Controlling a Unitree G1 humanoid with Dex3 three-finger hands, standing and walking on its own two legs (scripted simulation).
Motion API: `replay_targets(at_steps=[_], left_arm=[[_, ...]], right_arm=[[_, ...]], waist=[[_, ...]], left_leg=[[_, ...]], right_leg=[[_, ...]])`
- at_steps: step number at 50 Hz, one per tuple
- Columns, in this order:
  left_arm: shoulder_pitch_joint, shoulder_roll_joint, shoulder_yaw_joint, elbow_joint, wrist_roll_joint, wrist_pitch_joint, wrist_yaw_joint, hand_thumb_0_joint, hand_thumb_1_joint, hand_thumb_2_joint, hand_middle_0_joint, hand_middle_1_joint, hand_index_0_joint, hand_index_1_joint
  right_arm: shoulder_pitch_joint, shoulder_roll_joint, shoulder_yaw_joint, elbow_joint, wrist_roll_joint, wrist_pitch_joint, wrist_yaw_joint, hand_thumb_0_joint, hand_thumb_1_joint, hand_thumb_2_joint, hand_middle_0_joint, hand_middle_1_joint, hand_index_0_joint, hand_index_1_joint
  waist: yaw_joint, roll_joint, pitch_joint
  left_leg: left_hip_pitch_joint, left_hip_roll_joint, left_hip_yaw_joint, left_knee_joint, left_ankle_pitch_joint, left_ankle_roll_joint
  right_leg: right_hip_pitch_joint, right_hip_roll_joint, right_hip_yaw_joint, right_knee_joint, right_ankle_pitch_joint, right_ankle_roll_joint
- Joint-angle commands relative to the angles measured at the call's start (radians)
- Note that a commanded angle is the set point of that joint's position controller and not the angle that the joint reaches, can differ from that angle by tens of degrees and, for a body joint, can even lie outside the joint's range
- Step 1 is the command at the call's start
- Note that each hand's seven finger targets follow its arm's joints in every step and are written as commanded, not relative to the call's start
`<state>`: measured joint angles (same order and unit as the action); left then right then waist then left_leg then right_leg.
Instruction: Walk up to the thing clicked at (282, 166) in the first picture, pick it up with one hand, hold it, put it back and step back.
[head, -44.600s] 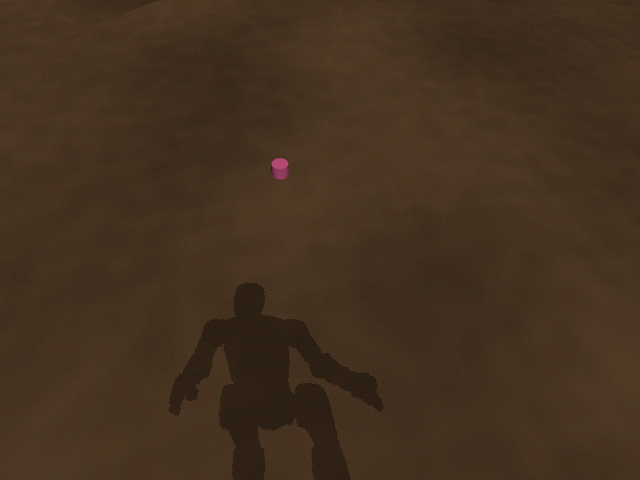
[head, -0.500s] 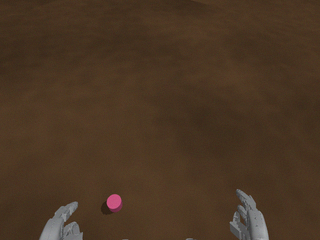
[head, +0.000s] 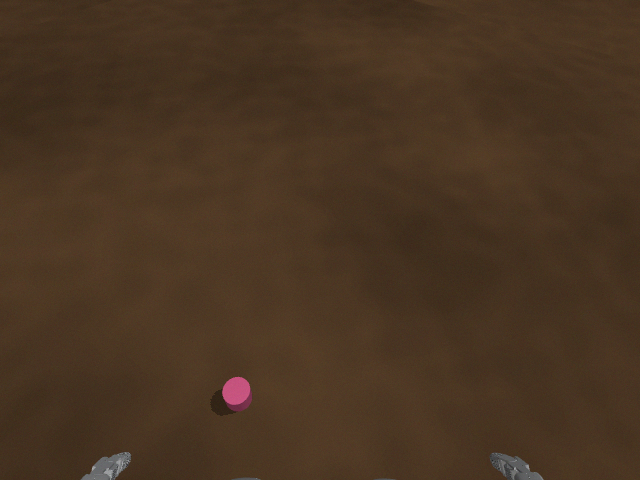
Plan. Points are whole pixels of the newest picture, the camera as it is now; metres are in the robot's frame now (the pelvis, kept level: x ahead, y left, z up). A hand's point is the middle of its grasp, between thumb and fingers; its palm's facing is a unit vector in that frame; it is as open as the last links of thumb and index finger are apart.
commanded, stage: stand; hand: left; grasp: from above
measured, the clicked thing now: (237, 394) +0.45 +0.22 -0.71
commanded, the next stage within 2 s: none
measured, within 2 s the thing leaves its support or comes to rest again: neither
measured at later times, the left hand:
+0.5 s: hand out of the picture +0.05 +0.24 -0.13, palm faces +0.03 -0.94 -0.33, open 7.3 cm
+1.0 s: hand out of the picture +0.05 +0.24 -0.13, palm faces +0.00 -0.94 -0.33, open 7.3 cm
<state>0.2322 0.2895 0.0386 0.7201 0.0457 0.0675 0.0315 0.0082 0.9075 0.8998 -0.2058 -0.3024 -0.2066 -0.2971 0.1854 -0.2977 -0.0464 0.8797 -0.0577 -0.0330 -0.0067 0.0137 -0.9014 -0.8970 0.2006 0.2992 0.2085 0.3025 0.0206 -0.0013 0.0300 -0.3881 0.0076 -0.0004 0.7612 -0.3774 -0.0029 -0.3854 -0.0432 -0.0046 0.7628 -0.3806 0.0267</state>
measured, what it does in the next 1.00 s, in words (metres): stands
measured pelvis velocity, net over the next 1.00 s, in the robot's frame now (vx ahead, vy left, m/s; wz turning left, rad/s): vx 0.00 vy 0.00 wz -0.01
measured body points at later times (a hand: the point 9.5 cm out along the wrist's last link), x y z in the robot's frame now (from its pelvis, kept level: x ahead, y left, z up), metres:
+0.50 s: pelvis +0.00 +0.00 +0.03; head -0.01 -0.01 +0.48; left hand +0.05 +0.28 -0.11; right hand +0.06 -0.28 -0.11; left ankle +0.02 +0.12 -0.71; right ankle +0.01 -0.14 -0.71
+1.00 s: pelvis +0.00 +0.00 +0.04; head +0.00 -0.01 +0.48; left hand +0.05 +0.28 -0.10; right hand +0.05 -0.29 -0.11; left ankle +0.02 +0.12 -0.71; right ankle +0.01 -0.14 -0.71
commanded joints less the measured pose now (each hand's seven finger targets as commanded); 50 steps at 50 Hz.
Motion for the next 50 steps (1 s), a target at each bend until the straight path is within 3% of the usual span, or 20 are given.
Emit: replay_targets(at_steps=[1, 3, 7, 12, 14, 18, 25, 30, 42, 50], left_arm=[[-0.035, 0.136, 0.049, 0.031, 0.002, -0.073, 0.007, 0.0, 0.9, 0.9, -0.2, -0.3, -0.2, -0.301], [-0.035, 0.153, 0.052, 0.089, -0.001, -0.082, 0.009, 0.0, 0.9, 0.9, -0.2, -0.3, -0.2, -0.301], [-0.039, 0.164, 0.048, 0.175, -0.012, -0.089, 0.014, 0.0, 0.9, 0.9, -0.2, -0.3, -0.2, -0.301], [-0.052, 0.168, 0.041, 0.254, -0.016, -0.083, 0.018, 0.0, 0.9, 0.9, -0.2, -0.3, -0.2, -0.301], [-0.045, 0.167, 0.037, 0.281, -0.015, -0.082, 0.017, 0.0, 0.9, 0.9, -0.2, -0.3, -0.2, -0.301], [-0.072, 0.172, 0.033, 0.316, -0.013, -0.079, 0.015, 0.0, 0.9, 0.9, -0.2, -0.3, -0.2, -0.301], [-0.089, 0.184, 0.031, 0.357, -0.017, -0.083, 0.009, 0.0, 0.9, 0.9, -0.2, -0.3, -0.2, -0.301], [-0.095, 0.188, 0.031, 0.375, -0.018, -0.078, 0.001, 0.0, 0.9, 0.9, -0.2, -0.3, -0.2, -0.301], [-0.118, 0.207, 0.026, 0.386, -0.023, -0.088, -0.003, 0.0, 0.9, 0.9, -0.2, -0.3, -0.2, -0.301], [-0.12, 0.204, 0.022, 0.391, -0.026, -0.083, -0.006, 0.0, 0.9, 0.9, -0.2, -0.3, -0.2, -0.301]], right_arm=[[-0.047, -0.152, -0.043, -0.043, 0.006, -0.017, -0.016, 0.0, -0.9, -0.9, 0.2, 0.3, 0.2, 0.3], [-0.043, -0.146, -0.041, -0.011, 0.012, -0.012, -0.019, 0.0, -0.9, -0.9, 0.2, 0.3, 0.2, 0.3], [-0.017, -0.157, -0.038, 0.05, 0.019, -0.002, -0.027, 0.0, -0.9, -0.9, 0.2, 0.3, 0.2, 0.3], [-0.022, -0.167, -0.032, 0.101, 0.027, 0.004, -0.032, 0.0, -0.9, -0.9, 0.2, 0.3, 0.2, 0.3], [-0.026, -0.17, -0.027, 0.12, 0.029, 0.004, -0.031, 0.0, -0.9, -0.9, 0.2, 0.3, 0.2, 0.3], [-0.033, -0.175, -0.022, 0.146, 0.029, 0.01, -0.03, 0.0, -0.9, -0.9, 0.2, 0.3, 0.2, 0.3], [-0.05, -0.178, -0.022, 0.172, 0.03, 0.01, -0.025, 0.0, -0.9, -0.9, 0.2, 0.3, 0.2, 0.3], [-0.064, -0.189, -0.021, 0.18, 0.03, 0.012, -0.02, 0.0, -0.9, -0.9, 0.2, 0.3, 0.2, 0.3], [-0.068, -0.201, -0.009, 0.198, 0.036, 0.005, -0.015, 0.0, -0.9, -0.9, 0.2, 0.3, 0.2, 0.3], [-0.063, -0.196, 0.003, 0.213, 0.037, 0.009, -0.016, 0.0, -0.9, -0.9, 0.2, 0.3, 0.2, 0.3]], waist=[[0.005, 0.041, -0.067], [0.001, -0.008, -0.077], [-0.011, -0.005, -0.067], [-0.009, -0.002, -0.042], [-0.003, 0.002, -0.033], [-0.007, 0.008, 0.015], [-0.005, -0.002, 0.024], [-0.002, 0.013, 0.046], [-0.015, -0.005, -0.004], [-0.014, 0.008, 0.003]], left_leg=[[0.077, 0.08, -0.134, -0.271, 0.092, 0.054], [0.127, 0.066, -0.102, -0.254, 0.194, 0.045], [0.202, 0.067, -0.085, -0.291, 0.256, 0.037], [0.225, 0.084, -0.09, -0.369, 0.284, 0.032], [0.235, 0.087, -0.093, -0.39, 0.284, 0.029], [0.211, 0.088, -0.099, -0.448, 0.188, 0.023], [0.22, 0.093, -0.096, -0.476, 0.164, 0.021], [0.186, 0.097, -0.108, -0.513, 0.06, 0.019], [0.257, 0.103, -0.087, -0.484, 0.184, 0.021], [0.224, 0.105, -0.085, -0.498, 0.157, 0.018]], right_leg=[[0.1, -0.023, 0.045, -0.199, 0.15, -0.049], [0.134, -0.046, 0.069, -0.247, 0.23, -0.056], [0.175, -0.062, 0.083, -0.315, 0.3, -0.054], [0.231, -0.06, 0.07, -0.364, 0.299, -0.044], [0.242, -0.059, 0.066, -0.382, 0.288, -0.041], [0.25, -0.058, 0.065, -0.416, 0.231, -0.034], [0.259, -0.065, 0.075, -0.457, 0.212, -0.033], [0.246, -0.053, 0.068, -0.461, 0.149, -0.033], [0.247, -0.073, 0.089, -0.478, 0.219, -0.036], [0.261, -0.07, 0.087, -0.477, 0.225, -0.038]])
